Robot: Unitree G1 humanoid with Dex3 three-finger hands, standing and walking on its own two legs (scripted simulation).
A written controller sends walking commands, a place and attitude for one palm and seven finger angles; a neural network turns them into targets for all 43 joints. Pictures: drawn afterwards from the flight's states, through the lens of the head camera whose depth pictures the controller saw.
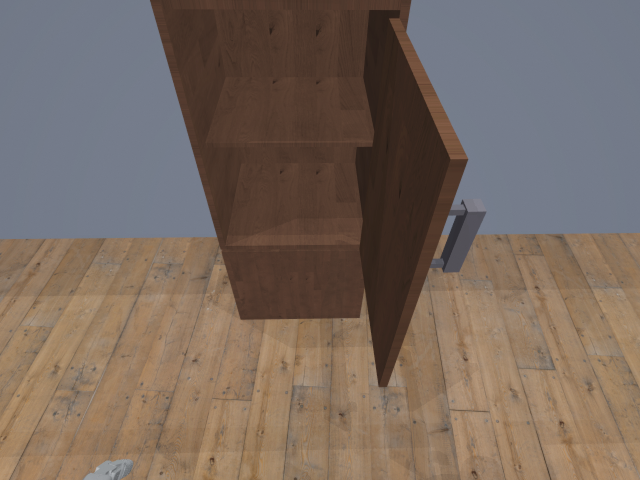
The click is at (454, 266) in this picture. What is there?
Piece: cupboard door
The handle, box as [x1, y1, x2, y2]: [430, 199, 486, 272]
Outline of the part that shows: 480,199 462,199 460,204 451,206 448,215 455,215 456,217 440,258 433,259 430,267 441,267 443,272 459,270 486,211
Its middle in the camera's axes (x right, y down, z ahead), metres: +0.17 +0.00 +0.54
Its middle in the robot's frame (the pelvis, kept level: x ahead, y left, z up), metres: +0.42 -0.15 +0.08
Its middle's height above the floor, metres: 0.84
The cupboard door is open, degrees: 91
